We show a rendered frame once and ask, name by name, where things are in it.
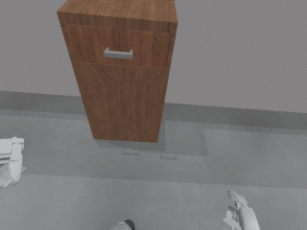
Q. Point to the cabinet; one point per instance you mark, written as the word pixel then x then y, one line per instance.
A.
pixel 122 103

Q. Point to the left robot foot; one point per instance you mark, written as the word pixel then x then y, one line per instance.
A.
pixel 130 224

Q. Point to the robot left hand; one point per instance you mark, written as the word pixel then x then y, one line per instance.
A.
pixel 11 160

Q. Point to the robot right hand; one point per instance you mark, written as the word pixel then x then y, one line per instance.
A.
pixel 245 218

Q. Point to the drawer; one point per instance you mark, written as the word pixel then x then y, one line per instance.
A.
pixel 149 49

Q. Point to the handle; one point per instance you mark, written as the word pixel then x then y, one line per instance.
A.
pixel 117 54

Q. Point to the robot left shin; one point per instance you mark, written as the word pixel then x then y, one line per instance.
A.
pixel 123 223

